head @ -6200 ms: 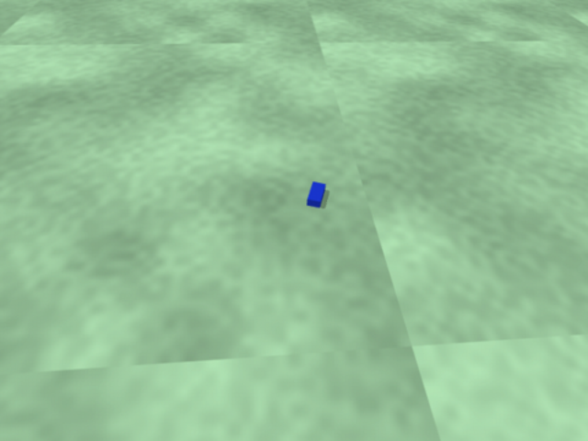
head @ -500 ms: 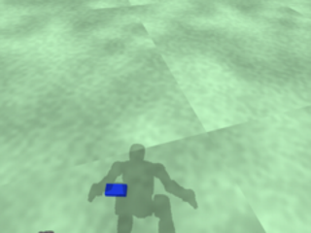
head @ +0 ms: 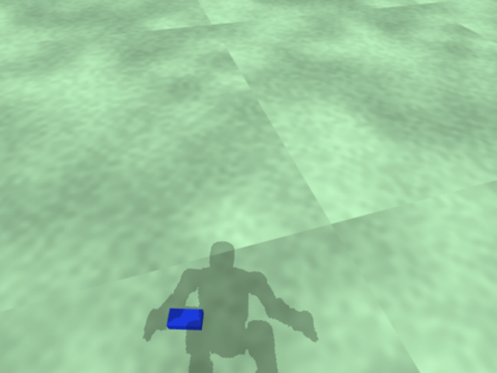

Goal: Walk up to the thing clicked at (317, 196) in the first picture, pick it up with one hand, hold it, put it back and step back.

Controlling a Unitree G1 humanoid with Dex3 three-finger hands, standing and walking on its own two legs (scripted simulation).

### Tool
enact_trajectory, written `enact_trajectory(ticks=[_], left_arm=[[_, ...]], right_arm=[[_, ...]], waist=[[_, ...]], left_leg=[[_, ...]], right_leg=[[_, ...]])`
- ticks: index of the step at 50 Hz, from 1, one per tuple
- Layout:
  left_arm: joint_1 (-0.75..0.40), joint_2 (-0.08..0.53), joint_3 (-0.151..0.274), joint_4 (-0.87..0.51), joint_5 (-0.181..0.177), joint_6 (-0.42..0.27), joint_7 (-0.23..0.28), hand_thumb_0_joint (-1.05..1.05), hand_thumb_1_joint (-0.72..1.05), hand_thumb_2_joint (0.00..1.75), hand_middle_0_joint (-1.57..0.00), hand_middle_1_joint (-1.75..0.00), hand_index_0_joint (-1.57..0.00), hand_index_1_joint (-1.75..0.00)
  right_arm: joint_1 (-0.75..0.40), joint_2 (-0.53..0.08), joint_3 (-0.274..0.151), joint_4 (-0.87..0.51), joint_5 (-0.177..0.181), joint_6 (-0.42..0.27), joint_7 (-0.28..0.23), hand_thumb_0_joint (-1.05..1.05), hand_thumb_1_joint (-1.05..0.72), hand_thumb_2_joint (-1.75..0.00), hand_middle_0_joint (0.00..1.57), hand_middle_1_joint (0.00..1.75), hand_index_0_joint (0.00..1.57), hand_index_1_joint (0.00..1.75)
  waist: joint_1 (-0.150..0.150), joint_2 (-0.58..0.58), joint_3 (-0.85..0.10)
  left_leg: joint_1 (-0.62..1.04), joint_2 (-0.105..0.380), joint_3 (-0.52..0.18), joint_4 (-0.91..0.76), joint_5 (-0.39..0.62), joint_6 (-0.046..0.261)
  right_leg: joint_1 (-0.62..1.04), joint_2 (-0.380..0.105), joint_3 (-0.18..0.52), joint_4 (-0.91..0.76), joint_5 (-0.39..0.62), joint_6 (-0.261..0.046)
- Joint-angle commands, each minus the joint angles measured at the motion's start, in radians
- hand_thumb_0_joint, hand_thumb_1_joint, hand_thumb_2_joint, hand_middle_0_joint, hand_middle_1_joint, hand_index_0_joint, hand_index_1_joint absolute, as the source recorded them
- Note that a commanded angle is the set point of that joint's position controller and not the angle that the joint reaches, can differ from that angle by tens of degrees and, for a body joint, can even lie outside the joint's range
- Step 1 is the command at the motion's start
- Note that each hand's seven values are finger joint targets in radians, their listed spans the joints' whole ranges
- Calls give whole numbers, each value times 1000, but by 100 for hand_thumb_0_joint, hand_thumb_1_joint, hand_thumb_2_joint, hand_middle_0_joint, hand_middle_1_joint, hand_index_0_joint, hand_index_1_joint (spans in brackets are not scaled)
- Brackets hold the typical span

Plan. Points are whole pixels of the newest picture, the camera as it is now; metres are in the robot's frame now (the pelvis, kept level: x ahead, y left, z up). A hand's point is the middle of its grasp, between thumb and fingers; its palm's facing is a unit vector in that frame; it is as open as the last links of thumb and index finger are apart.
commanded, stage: stand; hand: left
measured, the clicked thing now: (185, 319) +0.46 +0.23 -0.76
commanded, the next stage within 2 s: none
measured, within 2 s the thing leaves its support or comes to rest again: neither
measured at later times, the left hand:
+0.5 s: hand out of the picture +0.10 +0.25 -0.15, palm faces -0.02 -0.94 -0.35, open 7.4 cm
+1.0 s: hand out of the picture +0.08 +0.25 -0.15, palm faces -0.03 -0.94 -0.34, open 7.4 cm
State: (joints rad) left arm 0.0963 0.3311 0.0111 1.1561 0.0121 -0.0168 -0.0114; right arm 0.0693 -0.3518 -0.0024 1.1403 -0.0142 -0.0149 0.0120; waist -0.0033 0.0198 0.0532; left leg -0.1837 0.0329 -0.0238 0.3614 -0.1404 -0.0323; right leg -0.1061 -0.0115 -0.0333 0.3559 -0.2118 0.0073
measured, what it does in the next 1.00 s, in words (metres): stands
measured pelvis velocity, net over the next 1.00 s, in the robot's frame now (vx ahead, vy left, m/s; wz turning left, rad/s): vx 0.01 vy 0.00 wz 0.00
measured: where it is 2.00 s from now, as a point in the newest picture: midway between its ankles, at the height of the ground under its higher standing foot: outside the picture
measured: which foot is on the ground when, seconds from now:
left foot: down 0.00-1.00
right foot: down 0.00-1.00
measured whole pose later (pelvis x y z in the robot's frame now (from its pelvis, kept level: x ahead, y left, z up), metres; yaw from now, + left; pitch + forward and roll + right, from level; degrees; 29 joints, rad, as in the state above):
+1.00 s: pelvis +0.01 +0.00 +0.00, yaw +0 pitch -2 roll +0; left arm 0.11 0.34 0.00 1.14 0.01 -0.01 -0.01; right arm 0.10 -0.35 0.01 1.15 -0.01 -0.01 0.01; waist 0.00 0.01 0.05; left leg -0.15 0.04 -0.02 0.33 -0.14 -0.04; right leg -0.07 -0.01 -0.03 0.32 -0.21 0.00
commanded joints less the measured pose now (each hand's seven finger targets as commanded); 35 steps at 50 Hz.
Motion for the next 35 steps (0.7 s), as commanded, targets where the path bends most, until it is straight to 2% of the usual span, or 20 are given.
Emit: enact_trajectory(ticks=[1, 2, 4, 6, 8, 9, 10, 14, 21, 27, 30, 32, 35], left_arm=[[-48, 216, 45, -64, -2, -17, 11, 0, 90, 90, -20, -30, -20, -30], [-45, 221, 46, -66, -1, -17, 13, 0, 90, 90, -20, -30, -20, -30], [-44, 214, 44, -65, -2, -18, 13, 0, 90, 90, -20, -30, -20, -30], [-39, 218, 43, -71, -2, -22, 15, 0, 90, 90, -20, -30, -20, -30], [-51, 225, 46, -74, -4, -21, 16, 0, 90, 90, -20, -30, -20, -30], [-48, 225, 45, -73, -5, -20, 16, 0, 90, 90, -20, -30, -20, -30], [-55, 223, 44, -75, -4, -19, 16, 0, 90, 90, -20, -30, -20, -30], [-45, 219, 43, -72, -3, -17, 17, 0, 90, 90, -20, -30, -20, -30], [-45, 223, 42, -73, -4, -17, 17, 0, 90, 90, -20, -30, -20, -30], [-50, 229, 41, -72, -3, -14, 16, 0, 90, 90, -20, -30, -20, -30], [-57, 231, 41, -78, -1, -16, 16, 0, 90, 90, -20, -30, -20, -30], [-48, 229, 40, -79, -2, -17, 16, 0, 90, 90, -20, -30, -20, -30], [-36, 228, 39, -74, -3, -18, 17, 0, 90, 90, -20, -30, -20, -30]], right_arm=[[-60, -209, -36, -62, 1, -20, -13, 0, -90, -90, 20, 30, 20, 30], [-67, -209, -38, -66, 0, -22, -13, 0, -90, -90, 20, 30, 20, 30], [-57, -212, -36, -60, 3, -22, -13, 0, -90, -90, 20, 30, 20, 30], [-55, -208, -36, -63, 2, -23, -13, 0, -90, -90, 20, 30, 20, 30], [-50, -203, -34, -62, 3, -23, -15, 0, -90, -90, 20, 30, 20, 30], [-45, -206, -33, -57, 3, -21, -16, 0, -90, -90, 20, 30, 20, 30], [-50, -212, -35, -58, 3, -21, -16, 0, -90, -90, 20, 30, 20, 30], [-53, -211, -34, -57, 4, -17, -17, 0, -90, -90, 20, 30, 20, 30], [-46, -209, -30, -57, 4, -19, -17, 0, -90, -90, 20, 30, 20, 30], [-45, -209, -31, -58, 4, -15, -16, 0, -90, -90, 20, 30, 20, 30], [-30, -205, -29, -56, 5, -15, -15, 0, -90, -90, 20, 30, 20, 30], [-37, -208, -30, -59, 4, -17, -16, 0, -90, -90, 20, 30, 20, 30], [-36, -208, -29, -60, 5, -15, -16, 0, -90, -90, 20, 30, 20, 30]], waist=[[3, -14, -75], [5, -20, -92], [3, -18, -77], [3, -26, -113], [-2, -33, -115], [-2, -25, -100], [-2, -13, -105], [4, -20, -91], [5, -21, -95], [1, -27, -61], [-6, -27, -74], [1, -20, -87], [1, -26, -80]], left_leg=[[39, 99, -89, -67, 44, 41], [63, 99, -85, -59, 85, 38], [49, 98, -88, -66, 79, 38], [91, 102, -79, -45, 173, 39], [91, 104, -75, -45, 193, 38], [79, 102, -76, -53, 156, 36], [81, 105, -76, -51, 174, 37], [65, 104, -79, -63, 136, 38], [81, 107, -76, -66, 187, 37], [66, 99, -79, -81, 71, 36], [59, 100, -79, -78, 82, 39], [71, 102, -76, -69, 131, 39], [80, 100, -75, -67, 108, 40]], right_leg=[[-17, -117, 103, -86, 62, -17], [-17, -122, 105, -85, 84, -18], [-12, -117, 100, -90, 84, -15], [2, -123, 99, -78, 176, -15], [13, -124, 98, -75, 199, -14], [4, -123, 102, -85, 160, -14], [19, -125, 102, -81, 178, -15], [24, -123, 98, -93, 146, -13], [33, -124, 91, -86, 181, -15], [-8, -119, 97, -113, 65, -18], [10, -124, 99, -112, 89, -20], [20, -127, 99, -102, 142, -20], [2, -125, 99, -111, 122, -17]])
